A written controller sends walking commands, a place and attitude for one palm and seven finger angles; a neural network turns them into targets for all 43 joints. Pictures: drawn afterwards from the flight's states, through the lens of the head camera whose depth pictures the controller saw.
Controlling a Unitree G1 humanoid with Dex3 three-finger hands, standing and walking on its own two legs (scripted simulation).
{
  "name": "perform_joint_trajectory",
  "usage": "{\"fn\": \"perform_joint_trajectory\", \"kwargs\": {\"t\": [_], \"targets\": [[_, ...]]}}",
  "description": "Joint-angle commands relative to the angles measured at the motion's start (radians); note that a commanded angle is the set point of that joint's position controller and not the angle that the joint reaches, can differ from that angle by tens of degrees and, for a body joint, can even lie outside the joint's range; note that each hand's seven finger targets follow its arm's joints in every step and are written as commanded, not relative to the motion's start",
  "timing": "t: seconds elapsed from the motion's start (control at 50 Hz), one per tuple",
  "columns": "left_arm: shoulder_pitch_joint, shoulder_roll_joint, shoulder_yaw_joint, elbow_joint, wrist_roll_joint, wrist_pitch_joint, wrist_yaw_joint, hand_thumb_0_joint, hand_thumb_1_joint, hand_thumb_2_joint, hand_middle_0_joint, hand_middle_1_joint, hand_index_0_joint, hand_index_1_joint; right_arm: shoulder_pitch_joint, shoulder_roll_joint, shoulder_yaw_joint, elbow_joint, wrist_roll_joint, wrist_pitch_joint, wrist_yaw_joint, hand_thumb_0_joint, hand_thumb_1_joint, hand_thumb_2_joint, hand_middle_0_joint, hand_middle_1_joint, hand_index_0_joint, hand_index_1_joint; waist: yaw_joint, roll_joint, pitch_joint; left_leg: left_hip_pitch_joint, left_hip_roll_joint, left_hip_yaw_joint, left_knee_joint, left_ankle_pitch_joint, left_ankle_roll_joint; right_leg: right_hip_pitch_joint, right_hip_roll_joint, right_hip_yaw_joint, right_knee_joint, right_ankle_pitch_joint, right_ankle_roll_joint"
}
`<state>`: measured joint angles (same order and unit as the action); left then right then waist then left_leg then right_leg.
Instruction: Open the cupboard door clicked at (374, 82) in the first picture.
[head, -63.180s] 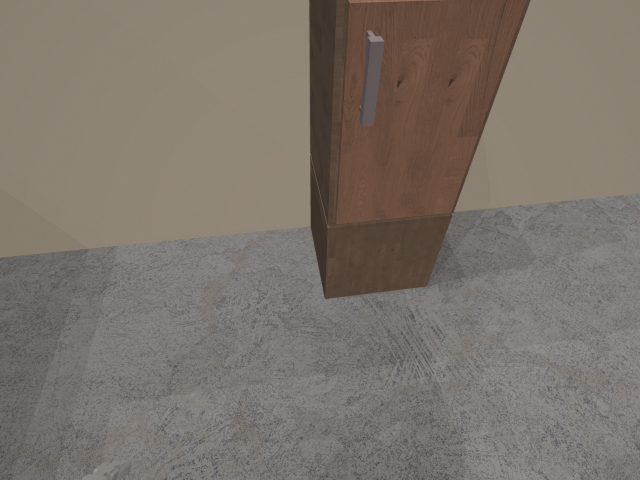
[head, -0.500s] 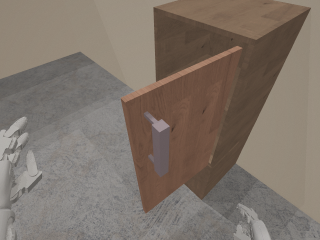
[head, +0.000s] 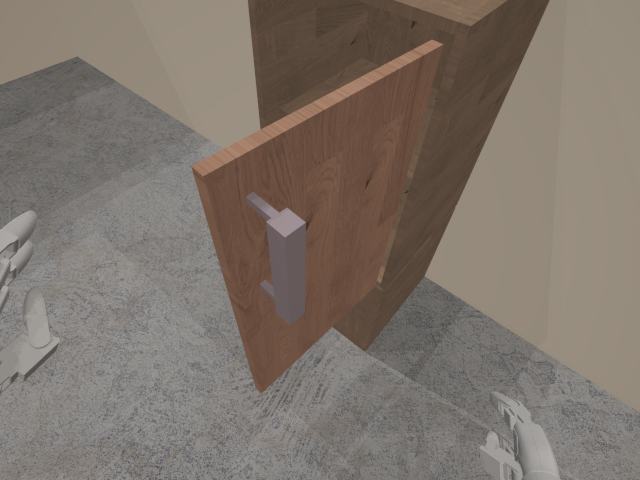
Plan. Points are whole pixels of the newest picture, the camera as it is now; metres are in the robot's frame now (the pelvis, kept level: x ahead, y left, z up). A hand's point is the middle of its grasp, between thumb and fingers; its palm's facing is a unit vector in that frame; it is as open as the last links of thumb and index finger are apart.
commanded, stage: step back with the hand held close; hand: left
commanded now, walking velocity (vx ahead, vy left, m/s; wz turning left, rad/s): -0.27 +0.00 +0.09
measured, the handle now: (275, 262) +0.33 +0.07 +0.11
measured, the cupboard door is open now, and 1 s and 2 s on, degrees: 85 85 85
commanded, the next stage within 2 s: stop stepping back and stand still in 0.84 s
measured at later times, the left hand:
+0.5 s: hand out of the picture +0.11 +0.30 +0.15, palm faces +0.44 -0.79 -0.43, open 7.4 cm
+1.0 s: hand out of the picture +0.00 +0.32 +0.17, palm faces +0.32 -0.85 -0.43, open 7.4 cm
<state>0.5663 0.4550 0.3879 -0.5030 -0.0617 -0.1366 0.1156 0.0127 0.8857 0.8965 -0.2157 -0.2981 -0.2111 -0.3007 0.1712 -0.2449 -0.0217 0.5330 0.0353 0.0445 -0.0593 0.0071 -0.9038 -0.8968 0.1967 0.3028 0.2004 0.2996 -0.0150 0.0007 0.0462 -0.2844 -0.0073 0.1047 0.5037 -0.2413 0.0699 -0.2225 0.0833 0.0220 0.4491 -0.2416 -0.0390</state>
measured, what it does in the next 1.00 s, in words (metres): walks backwards: right foot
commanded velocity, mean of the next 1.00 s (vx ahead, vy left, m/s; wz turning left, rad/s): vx -0.29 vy -0.01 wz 0.05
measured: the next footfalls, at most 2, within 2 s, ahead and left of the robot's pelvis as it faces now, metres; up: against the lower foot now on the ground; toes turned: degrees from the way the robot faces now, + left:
right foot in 0.92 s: -0.32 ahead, -0.04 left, +0.00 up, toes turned -5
right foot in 1.22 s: -0.23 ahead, +0.01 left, +0.00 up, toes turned -1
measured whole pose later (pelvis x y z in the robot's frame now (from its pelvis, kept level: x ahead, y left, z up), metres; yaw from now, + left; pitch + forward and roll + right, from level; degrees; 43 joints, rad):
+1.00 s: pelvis -0.20 +0.08 -0.03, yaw -4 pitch +0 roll -5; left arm 0.55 0.53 0.47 -0.65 -0.10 -0.26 0.10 0.01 0.88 0.90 -0.21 -0.30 -0.21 -0.30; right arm 0.14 -0.16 0.04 0.66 -0.01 -0.10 -0.02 0.00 -0.90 -0.90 0.20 0.30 0.20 0.30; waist 0.03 -0.03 0.01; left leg -0.61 -0.04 0.05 0.65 -0.21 -0.03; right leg 0.03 0.08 -0.04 0.45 -0.49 -0.01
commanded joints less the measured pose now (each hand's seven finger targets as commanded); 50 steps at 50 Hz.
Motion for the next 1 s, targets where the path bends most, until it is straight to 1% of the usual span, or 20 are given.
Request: {"fn": "perform_joint_trajectory", "kwargs": {"t": [0.0,0.12,0.2,0.26,0.34,0.42,0.46,0.5,0.54,0.58,0.6,0.66,0.76,0.82,0.84,0.88,0.92,0.94,0.96,0.98], "targets": [[0.051,0.186,0.201,-0.234,-0.002,-0.076,0.047,0.000,0.900,0.900,-0.200,-0.300,-0.200,-0.300,-0.075,-0.108,-0.042,-0.168,-0.007,-0.055,-0.013,0.000,-0.900,-0.900,0.200,0.300,0.200,0.300,0.033,0.141,-0.231,0.064,0.139,-0.192,-0.046,0.356,-0.010,0.067,-0.149,0.126,0.039,0.405,0.035],[0.030,0.135,0.172,-0.191,0.006,-0.082,0.045,0.000,0.900,0.900,-0.200,-0.300,-0.200,-0.300,-0.050,-0.117,-0.036,-0.159,-0.020,-0.093,-0.013,0.000,-0.900,-0.900,0.200,0.300,0.200,0.300,0.029,0.154,-0.128,-0.171,0.240,-0.268,-0.209,0.039,0.036,0.084,-0.077,0.059,0.192,-0.017,0.039],[-0.059,0.143,0.181,-0.164,0.025,-0.086,0.051,0.000,0.900,0.900,-0.200,-0.300,-0.200,-0.300,-0.045,-0.129,-0.041,-0.149,-0.025,-0.120,-0.022,0.000,-0.900,-0.900,0.200,0.300,0.200,0.300,0.025,0.088,-0.066,-0.382,0.264,-0.307,-0.277,-0.330,0.066,0.169,-0.070,0.056,0.251,-0.058,0.038],[-0.102,0.120,0.149,-0.185,0.026,-0.099,0.048,0.000,0.900,0.900,-0.200,-0.300,-0.200,-0.300,-0.030,-0.120,-0.039,-0.144,-0.021,-0.138,-0.018,0.000,-0.900,-0.900,0.200,0.300,0.200,0.300,0.011,-0.003,-0.069,-0.295,0.187,-0.285,-0.204,-0.332,0.024,0.081,-0.105,0.105,0.126,-0.042,0.002],[-0.124,0.123,0.135,-0.249,0.031,-0.116,0.055,0.000,0.900,0.900,-0.200,-0.300,-0.200,-0.300,-0.030,-0.108,-0.040,-0.127,-0.028,-0.151,-0.013,0.000,-0.900,-0.900,0.200,0.300,0.200,0.300,0.004,-0.040,-0.097,-0.076,0.087,-0.231,-0.015,-0.312,-0.024,-0.182,-0.196,0.240,-0.079,-0.301,-0.057],[-0.112,0.145,0.156,-0.284,0.032,-0.144,0.071,0.000,0.900,0.900,-0.200,-0.300,-0.200,-0.300,-0.008,-0.100,-0.034,-0.096,-0.036,-0.162,-0.006,0.000,-0.900,-0.900,0.200,0.300,0.200,0.300,-0.010,-0.026,-0.136,0.019,0.061,-0.233,0.121,-0.131,-0.030,-0.245,-0.260,0.250,-0.062,-0.057,-0.076],[-0.083,0.162,0.186,-0.282,0.027,-0.153,0.070,0.000,0.900,0.900,-0.200,-0.300,-0.200,-0.300,-0.020,-0.110,-0.033,-0.105,-0.033,-0.167,-0.009,0.000,-0.900,-0.900,0.200,0.300,0.200,0.300,-0.004,0.057,-0.147,-0.022,0.121,-0.306,-0.037,-0.057,-0.013,-0.199,-0.152,0.143,0.070,-0.009,-0.019],[-0.059,0.181,0.227,-0.266,0.027,-0.159,0.068,0.000,0.900,0.900,-0.200,-0.300,-0.200,-0.300,-0.054,-0.119,-0.036,-0.112,-0.041,-0.182,-0.015,0.000,-0.900,-0.900,0.200,0.300,0.200,0.300,0.017,0.276,-0.149,-0.237,0.314,-0.497,-0.347,-0.266,0.049,-0.007,-0.002,0.015,0.429,-0.204,0.049],[-0.083,0.183,0.254,-0.246,0.025,-0.165,0.071,0.000,0.900,0.900,-0.200,-0.300,-0.200,-0.300,-0.044,-0.105,-0.038,-0.096,-0.054,-0.194,-0.007,0.000,-0.900,-0.900,0.200,0.300,0.200,0.300,0.022,0.241,-0.161,-0.424,0.373,-0.506,-0.470,-0.500,0.049,0.119,0.031,0.042,0.760,-0.269,0.039],[-0.085,0.149,0.209,-0.260,0.002,-0.156,0.068,0.000,0.900,0.900,-0.200,-0.300,-0.200,-0.300,-0.045,-0.090,-0.042,-0.075,-0.051,-0.194,0.005,0.000,-0.900,-0.900,0.200,0.300,0.200,0.300,0.026,0.153,-0.155,-0.252,0.298,-0.379,-0.417,-0.321,-0.099,-0.013,0.022,0.020,0.709,-0.276,0.034],[-0.086,0.144,0.194,-0.277,0.000,-0.153,0.068,0.000,0.900,0.900,-0.200,-0.300,-0.200,-0.300,-0.062,-0.095,-0.046,-0.076,-0.046,-0.196,0.008,0.000,-0.900,-0.900,0.200,0.300,0.200,0.300,0.035,0.111,-0.175,-0.164,0.282,-0.328,-0.394,-0.266,-0.118,-0.043,0.017,0.004,0.666,-0.262,0.039],[-0.039,0.097,0.123,-0.257,-0.004,-0.125,0.060,0.000,0.900,0.900,-0.200,-0.300,-0.200,-0.300,-0.050,-0.076,-0.034,-0.055,-0.035,-0.199,0.018,0.000,-0.900,-0.900,0.200,0.300,0.200,0.300,0.026,0.130,-0.208,-0.018,0.245,-0.280,-0.418,-0.199,-0.040,-0.040,0.019,-0.065,0.467,-0.300,0.037],[-0.111,0.134,0.111,-0.286,-0.013,-0.128,0.052,0.000,0.900,0.900,-0.200,-0.300,-0.200,-0.300,-0.043,-0.075,-0.025,-0.025,-0.051,-0.215,0.022,0.000,-0.900,-0.900,0.200,0.300,0.200,0.300,0.032,0.224,-0.295,0.145,0.195,-0.221,-0.480,-0.087,-0.176,0.056,0.054,-0.123,0.204,-0.363,-0.003],[-0.094,0.186,0.159,-0.334,-0.030,-0.147,0.043,0.000,0.900,0.900,-0.200,-0.300,-0.200,-0.300,-0.028,-0.055,-0.023,-0.020,-0.053,-0.208,0.033,0.000,-0.900,-0.900,0.200,0.300,0.200,0.300,0.038,0.222,-0.363,0.294,0.143,-0.157,-0.362,0.200,-0.212,0.063,0.034,-0.115,-0.040,-0.301,-0.029],[-0.092,0.210,0.182,-0.342,-0.035,-0.160,0.038,0.000,0.900,0.900,-0.200,-0.300,-0.200,-0.300,-0.023,-0.057,-0.018,-0.016,-0.047,-0.202,0.037,0.000,-0.900,-0.900,0.200,0.300,0.200,0.300,0.043,0.159,-0.357,0.354,0.110,-0.125,-0.228,0.259,-0.207,0.012,-0.008,-0.084,-0.140,-0.227,-0.042],[-0.097,0.254,0.231,-0.354,-0.054,-0.184,0.031,0.000,0.900,0.900,-0.200,-0.300,-0.200,-0.300,-0.038,-0.050,-0.012,-0.002,-0.032,-0.188,0.031,0.000,-0.900,-0.900,0.200,0.300,0.200,0.300,0.029,-0.070,-0.289,0.404,0.034,-0.105,0.132,0.087,-0.141,-0.208,-0.212,0.047,-0.314,-0.027,-0.074],[-0.089,0.315,0.292,-0.358,-0.067,-0.197,0.029,0.000,0.900,0.900,-0.200,-0.300,-0.200,-0.300,-0.094,-0.056,0.009,-0.039,-0.035,-0.201,0.018,0.000,-0.900,-0.900,0.200,0.300,0.200,0.300,0.036,-0.131,-0.202,0.185,-0.010,-0.136,0.402,-0.149,-0.135,-0.249,-0.382,0.124,-0.256,0.159,-0.154],[-0.076,0.276,0.264,-0.302,-0.053,-0.186,0.022,0.000,0.900,0.900,-0.200,-0.300,-0.200,-0.300,-0.071,-0.052,0.009,-0.036,-0.040,-0.204,0.022,0.000,-0.900,-0.900,0.200,0.300,0.200,0.300,0.012,-0.125,-0.177,0.170,0.030,-0.190,0.424,-0.127,-0.125,-0.257,-0.394,0.109,-0.170,0.162,-0.163],[-0.057,0.192,0.210,-0.271,-0.042,-0.156,0.002,0.000,0.900,0.900,-0.200,-0.300,-0.200,-0.300,-0.053,-0.066,-0.015,-0.023,-0.027,-0.194,0.013,0.000,-0.900,-0.900,0.200,0.300,0.200,0.300,0.000,-0.194,-0.149,0.115,-0.012,-0.168,0.325,-0.066,-0.089,-0.155,-0.292,-0.005,-0.074,0.293,-0.124],[-0.020,0.181,0.216,-0.229,-0.041,-0.115,-0.008,0.000,0.900,0.900,-0.200,-0.300,-0.200,-0.300,-0.041,-0.075,-0.014,-0.028,-0.017,-0.180,0.007,0.000,-0.900,-0.900,0.200,0.300,0.200,0.300,-0.028,-0.127,-0.138,0.219,0.001,-0.155,0.186,0.105,-0.071,-0.204,-0.242,-0.041,0.031,0.237,-0.083]]}}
